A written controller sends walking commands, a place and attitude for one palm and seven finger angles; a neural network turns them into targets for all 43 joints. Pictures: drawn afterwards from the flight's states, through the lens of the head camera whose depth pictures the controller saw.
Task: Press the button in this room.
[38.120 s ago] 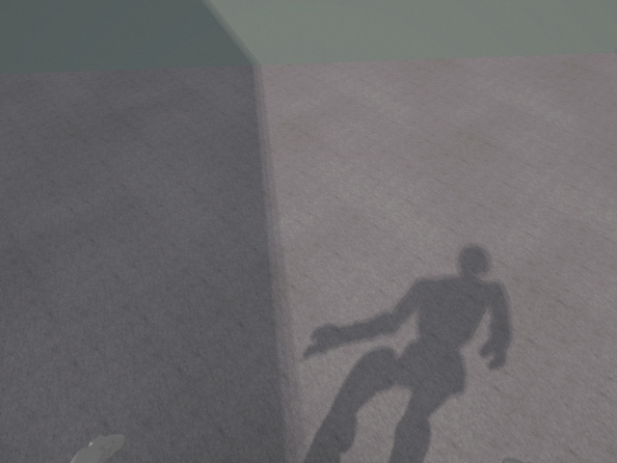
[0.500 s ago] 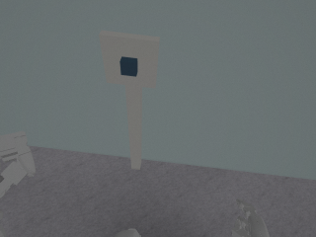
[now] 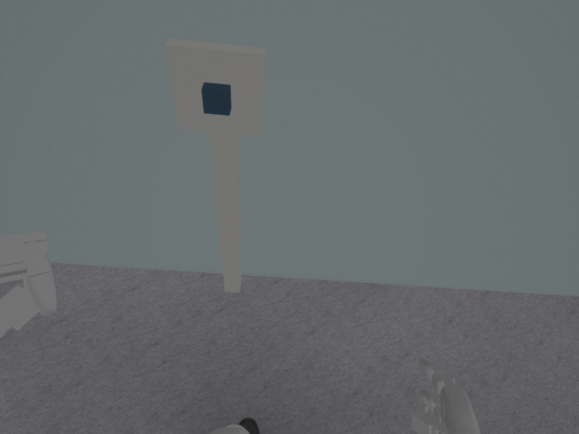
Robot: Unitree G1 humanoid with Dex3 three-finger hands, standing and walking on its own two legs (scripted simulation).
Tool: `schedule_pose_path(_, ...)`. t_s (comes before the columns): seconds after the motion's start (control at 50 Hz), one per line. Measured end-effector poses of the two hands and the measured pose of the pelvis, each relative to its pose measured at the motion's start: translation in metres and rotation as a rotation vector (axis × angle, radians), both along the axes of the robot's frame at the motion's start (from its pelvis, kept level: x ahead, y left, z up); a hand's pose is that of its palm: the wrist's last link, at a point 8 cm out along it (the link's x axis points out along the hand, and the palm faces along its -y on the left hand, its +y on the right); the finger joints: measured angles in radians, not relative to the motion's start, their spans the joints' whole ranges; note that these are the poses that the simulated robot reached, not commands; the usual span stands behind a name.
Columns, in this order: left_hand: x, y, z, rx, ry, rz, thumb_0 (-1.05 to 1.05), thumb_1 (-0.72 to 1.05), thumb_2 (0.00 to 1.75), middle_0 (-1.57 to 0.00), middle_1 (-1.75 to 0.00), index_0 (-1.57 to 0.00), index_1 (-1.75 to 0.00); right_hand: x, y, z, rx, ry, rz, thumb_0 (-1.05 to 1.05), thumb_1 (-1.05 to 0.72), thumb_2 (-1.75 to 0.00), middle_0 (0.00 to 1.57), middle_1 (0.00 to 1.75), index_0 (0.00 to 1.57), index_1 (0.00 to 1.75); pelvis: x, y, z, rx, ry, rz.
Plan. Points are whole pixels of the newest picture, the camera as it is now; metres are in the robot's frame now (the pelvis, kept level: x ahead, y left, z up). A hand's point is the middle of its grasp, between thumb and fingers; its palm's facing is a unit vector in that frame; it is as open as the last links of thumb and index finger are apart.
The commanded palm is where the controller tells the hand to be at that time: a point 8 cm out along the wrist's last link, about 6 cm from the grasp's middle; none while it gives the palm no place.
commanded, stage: stop stepping back and stand still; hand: left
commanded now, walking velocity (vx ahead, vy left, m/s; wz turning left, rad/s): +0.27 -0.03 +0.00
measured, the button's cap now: (217, 98) +0.70 +0.19 +0.10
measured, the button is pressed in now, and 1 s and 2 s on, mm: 0 0 0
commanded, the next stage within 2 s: let the arm hang, fingers relaxed in 0.60 s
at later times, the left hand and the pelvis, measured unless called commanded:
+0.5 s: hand out of the picture +0.11 +0.26 +0.21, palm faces +0.37 -0.82 -0.44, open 3.1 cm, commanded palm +0.05 +0.31 +0.19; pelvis -0.07 +0.03 +0.02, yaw +2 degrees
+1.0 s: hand out of the picture +0.03 +0.23 -0.15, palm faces +0.16 -0.96 -0.21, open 3.3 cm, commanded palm none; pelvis -0.05 +0.03 +0.00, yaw +6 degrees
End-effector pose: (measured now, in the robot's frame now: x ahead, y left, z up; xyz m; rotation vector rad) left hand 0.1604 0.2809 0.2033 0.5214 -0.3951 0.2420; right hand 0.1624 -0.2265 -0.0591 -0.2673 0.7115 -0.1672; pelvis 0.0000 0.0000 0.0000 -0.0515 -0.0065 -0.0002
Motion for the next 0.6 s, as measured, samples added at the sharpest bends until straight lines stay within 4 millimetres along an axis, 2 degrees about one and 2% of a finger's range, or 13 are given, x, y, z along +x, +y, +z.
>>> schedule_pose_path(0.04, -0.012, 0.004, -0.001, -0.001, 0.037, 0.034, 0.01, 0.88, 0.9, -1.31, -1.5, -1.31, -1.5, -0.012, -0.002, 0.005, 0.003, -0.02, 0.001, 0.01, -0.9, -0.89, 0.2, 0.3, 0.2, 0.3, -0.013, -0.001, 0.003, -0.006, -0.006, 0.026)
schedule_pose_path(0.1, -0.043, 0.008, -0.003, 0.001, 0.1, 0.082, 0.01, 0.88, 0.9, -1.31, -1.5, -1.31, -1.5, -0.032, -0.005, 0.007, 0.016, -0.01, 0.004, 0.01, -0.9, -0.89, 0.2, 0.3, 0.2, 0.3, -0.029, -0.002, 0.007, -0.001, -0.003, 0.055)
schedule_pose_path(0.16, -0.075, 0.013, -0.004, -0.022, 0.117, 0.128, 0.01, 0.88, 0.9, -1.31, -1.5, -1.31, -1.5, -0.052, -0.009, 0.008, -0.001, 0.047, -0.009, 0.01, -0.9, -0.89, 0.2, 0.3, 0.2, 0.3, -0.034, 0.003, 0.012, 0.033, 0.019, 0.015)
schedule_pose_path(0.2, -0.087, 0.019, -0.008, -0.055, 0.099, 0.164, 0.01, 0.88, 0.9, -1.31, -1.5, -1.31, -1.5, -0.063, -0.01, 0.009, -0.026, 0.068, -0.017, 0.01, -0.9, -0.89, 0.2, 0.3, 0.2, 0.3, -0.036, 0.008, 0.014, 0.032, 0.031, 0.014)
schedule_pose_path(0.28, -0.09, 0.039, -0.024, -0.13, 0.022, 0.219, 0.01, 0.88, 0.9, -1.31, -1.5, -1.31, -1.5, -0.07, -0.006, 0.003, -0.097, 0.056, 0.005, 0.01, -0.9, -0.89, 0.2, 0.3, 0.2, 0.3, -0.046, 0.023, 0.004, 0.0, 0.036, 0.059)
schedule_pose_path(0.34, -0.082, 0.048, -0.03, -0.164, 0.02, 0.233, 0.01, 0.88, 0.9, -1.31, -1.5, -1.31, -1.5, -0.075, 0.01, 0.004, -0.075, 0.038, 0.009, 0.01, -0.91, -0.89, 0.2, 0.3, 0.2, 0.3, -0.06, 0.029, 0.006, 0.031, 0.005, 0.057)
schedule_pose_path(0.4, -0.077, 0.043, -0.013, -0.118, 0.017, 0.178, 0.02, 0.89, 0.9, -1.31, -1.5, -1.31, -1.5, -0.08, 0.031, 0.011, -0.006, 0.0, 0.026, 0.01, -0.91, -0.89, 0.2, 0.3, 0.2, 0.3, -0.067, 0.027, 0.014, 0.028, -0.009, 0.062)
schedule_pose_path(0.48, -0.085, 0.023, 0.014, -0.02, 0.0, 0.077, 0.02, 0.89, 0.9, -1.31, -1.5, -1.31, -1.5, -0.086, 0.05, 0.013, 0.078, -0.021, 0.048, 0.01, -0.9, -0.89, 0.2, 0.3, 0.2, 0.3, -0.069, 0.025, 0.019, 0.021, -0.006, 0.043)
schedule_pose_path(0.54, -0.091, 0.017, 0.018, 0.041, 0.051, 0.072, 0.01, 0.89, 0.9, -1.31, -1.5, -1.31, -1.5, -0.087, 0.053, 0.003, 0.114, -0.007, 0.044, 0.01, -0.9, -0.89, 0.2, 0.3, 0.2, 0.3, -0.067, 0.024, 0.018, 0.023, 0.001, 0.03)
schedule_pose_path(0.6, -0.093, 0.022, 0.007, 0.087, 0.11, 0.139, 0.01, 0.89, 0.9, -1.31, -1.5, -1.31, -1.5, -0.083, 0.047, -0.015, 0.127, 0.025, 0.042, 0.01, -0.9, -0.89, 0.2, 0.3, 0.2, 0.3, -0.064, 0.018, 0.009, 0.041, 0.014, 0.034)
